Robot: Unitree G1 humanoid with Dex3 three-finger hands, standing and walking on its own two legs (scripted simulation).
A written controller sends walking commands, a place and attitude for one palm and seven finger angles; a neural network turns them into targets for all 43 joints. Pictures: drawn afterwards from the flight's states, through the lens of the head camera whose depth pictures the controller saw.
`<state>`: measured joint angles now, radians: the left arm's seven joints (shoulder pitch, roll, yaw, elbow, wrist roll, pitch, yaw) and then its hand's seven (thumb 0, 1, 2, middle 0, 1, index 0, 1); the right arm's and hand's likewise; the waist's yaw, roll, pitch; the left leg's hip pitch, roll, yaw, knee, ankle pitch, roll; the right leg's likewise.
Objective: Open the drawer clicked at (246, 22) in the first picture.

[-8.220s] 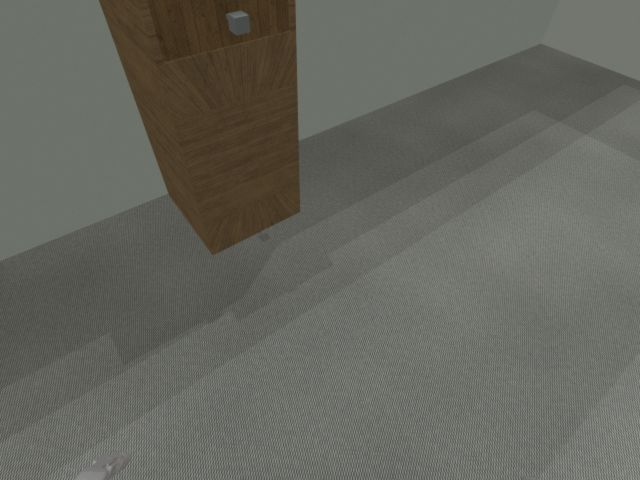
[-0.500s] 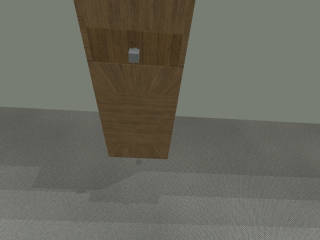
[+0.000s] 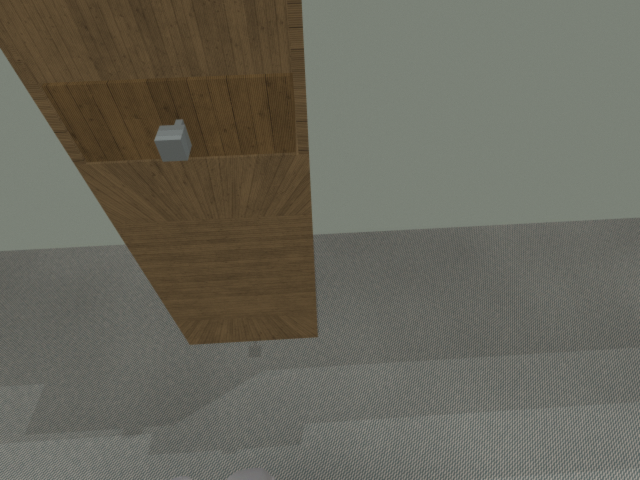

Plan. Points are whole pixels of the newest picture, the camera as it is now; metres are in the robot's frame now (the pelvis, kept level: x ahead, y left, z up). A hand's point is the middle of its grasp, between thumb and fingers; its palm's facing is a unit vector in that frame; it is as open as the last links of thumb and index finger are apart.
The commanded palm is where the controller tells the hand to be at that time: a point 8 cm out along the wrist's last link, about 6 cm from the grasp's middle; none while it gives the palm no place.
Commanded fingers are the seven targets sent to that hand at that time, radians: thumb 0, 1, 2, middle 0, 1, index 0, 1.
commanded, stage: take the last steps up to it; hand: left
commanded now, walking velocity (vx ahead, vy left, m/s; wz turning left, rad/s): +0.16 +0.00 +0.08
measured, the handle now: (176, 135) +0.61 +0.25 +0.10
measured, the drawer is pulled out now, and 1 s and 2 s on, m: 0.00 0.00 0.00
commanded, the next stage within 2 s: come to a stop and stand still in 0.08 s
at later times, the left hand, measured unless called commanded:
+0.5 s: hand out of the picture +0.05 +0.18 -0.17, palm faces +0.06 -0.99 -0.15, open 7.4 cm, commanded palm none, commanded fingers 0.00 0.90 0.90 -0.20 -0.30 -0.20 -0.30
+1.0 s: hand out of the picture +0.07 +0.13 -0.14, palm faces +0.06 -0.95 -0.29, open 7.3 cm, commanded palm none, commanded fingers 0.00 0.90 0.90 -0.20 -0.30 -0.20 -0.30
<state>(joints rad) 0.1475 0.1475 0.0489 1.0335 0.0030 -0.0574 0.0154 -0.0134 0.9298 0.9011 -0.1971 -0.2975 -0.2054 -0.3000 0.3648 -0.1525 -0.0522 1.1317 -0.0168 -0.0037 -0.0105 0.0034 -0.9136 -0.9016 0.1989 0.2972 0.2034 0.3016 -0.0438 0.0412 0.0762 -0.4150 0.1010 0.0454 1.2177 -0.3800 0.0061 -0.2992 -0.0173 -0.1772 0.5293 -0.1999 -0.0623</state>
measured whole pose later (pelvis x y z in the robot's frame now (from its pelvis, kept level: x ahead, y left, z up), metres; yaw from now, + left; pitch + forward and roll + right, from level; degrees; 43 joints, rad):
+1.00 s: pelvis +0.05 -0.06 +0.02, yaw +0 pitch -1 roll +4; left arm 0.25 0.13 0.02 1.05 0.02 -0.01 0.03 0.01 0.93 0.90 -0.20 -0.30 -0.21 -0.30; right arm 0.25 -0.22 -0.06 1.11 -0.01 0.07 -0.01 0.00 -0.91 -0.90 0.20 0.30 0.20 0.30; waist 0.02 0.04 0.04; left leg -0.37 0.01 0.00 0.91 -0.36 -0.05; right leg -0.17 -0.02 -0.09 0.42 -0.25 -0.08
